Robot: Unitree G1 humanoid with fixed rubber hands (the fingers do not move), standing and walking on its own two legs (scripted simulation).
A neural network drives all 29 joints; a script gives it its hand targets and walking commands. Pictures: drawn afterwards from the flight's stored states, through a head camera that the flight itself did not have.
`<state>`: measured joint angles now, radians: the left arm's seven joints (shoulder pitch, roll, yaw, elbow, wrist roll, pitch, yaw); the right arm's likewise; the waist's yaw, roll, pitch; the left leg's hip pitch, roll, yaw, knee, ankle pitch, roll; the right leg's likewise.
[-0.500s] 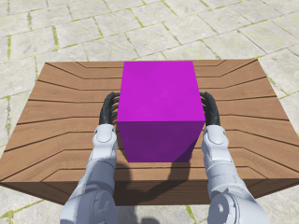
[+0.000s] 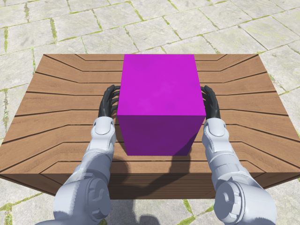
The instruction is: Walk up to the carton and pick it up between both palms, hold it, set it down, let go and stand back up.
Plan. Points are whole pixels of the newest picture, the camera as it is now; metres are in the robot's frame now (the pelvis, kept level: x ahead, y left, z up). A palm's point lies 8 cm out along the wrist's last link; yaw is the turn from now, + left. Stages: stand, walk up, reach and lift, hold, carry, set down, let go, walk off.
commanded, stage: set down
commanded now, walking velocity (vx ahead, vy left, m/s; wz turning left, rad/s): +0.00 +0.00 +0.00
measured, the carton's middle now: (158, 109) +0.47 +0.01 -0.02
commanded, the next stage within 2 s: none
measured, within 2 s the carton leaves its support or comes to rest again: neither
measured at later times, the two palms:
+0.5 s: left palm (100, 100) +0.45 +0.18 +0.04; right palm (212, 105) +0.45 -0.14 +0.03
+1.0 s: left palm (90, 105) +0.41 +0.19 +0.07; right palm (223, 113) +0.41 -0.15 +0.06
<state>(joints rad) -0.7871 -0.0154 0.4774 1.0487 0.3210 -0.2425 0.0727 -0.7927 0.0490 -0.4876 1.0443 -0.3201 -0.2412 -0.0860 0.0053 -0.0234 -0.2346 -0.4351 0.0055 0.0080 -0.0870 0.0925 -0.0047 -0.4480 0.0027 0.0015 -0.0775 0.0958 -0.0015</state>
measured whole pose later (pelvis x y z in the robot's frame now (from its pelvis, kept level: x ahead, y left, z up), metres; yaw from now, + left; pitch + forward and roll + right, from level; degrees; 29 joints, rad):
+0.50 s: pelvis +0.01 +0.00 +0.00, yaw +0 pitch +25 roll +0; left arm -0.92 0.16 0.15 1.23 -0.03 -0.21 0.08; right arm -0.89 -0.10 -0.14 1.18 0.04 -0.21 -0.12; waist 0.01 -0.02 -0.24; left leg -0.54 0.00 0.01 0.14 -0.04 0.00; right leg -0.57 0.00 0.01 0.16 -0.04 0.01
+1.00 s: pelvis -0.03 -0.01 +0.00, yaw +0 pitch +20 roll +0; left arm -0.96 0.24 0.07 1.22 -0.19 -0.11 0.04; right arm -0.92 -0.14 -0.08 1.17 0.15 -0.09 -0.14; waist 0.01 -0.03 -0.19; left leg -0.54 0.01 -0.02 0.23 -0.03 -0.02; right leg -0.56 0.01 0.01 0.25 -0.04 -0.01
